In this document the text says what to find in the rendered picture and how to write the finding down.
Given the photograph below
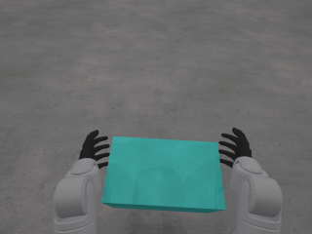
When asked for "robot right forearm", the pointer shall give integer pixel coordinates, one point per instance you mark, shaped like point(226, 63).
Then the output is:
point(260, 198)

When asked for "robot left hand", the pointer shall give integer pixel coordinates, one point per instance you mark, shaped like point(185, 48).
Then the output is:
point(89, 151)

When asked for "robot right hand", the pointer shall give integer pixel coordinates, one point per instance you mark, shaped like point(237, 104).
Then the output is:
point(241, 149)

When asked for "robot left forearm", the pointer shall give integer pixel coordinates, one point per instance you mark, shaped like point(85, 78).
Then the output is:
point(74, 200)

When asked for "carton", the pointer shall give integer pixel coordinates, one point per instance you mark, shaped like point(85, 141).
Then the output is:
point(163, 175)

